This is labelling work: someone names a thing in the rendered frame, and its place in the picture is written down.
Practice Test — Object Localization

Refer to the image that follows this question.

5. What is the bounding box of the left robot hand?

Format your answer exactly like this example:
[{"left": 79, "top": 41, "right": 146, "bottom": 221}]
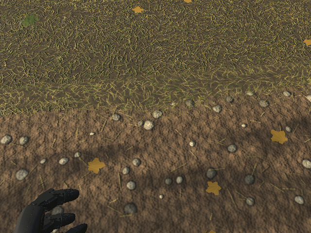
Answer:
[{"left": 14, "top": 188, "right": 87, "bottom": 233}]

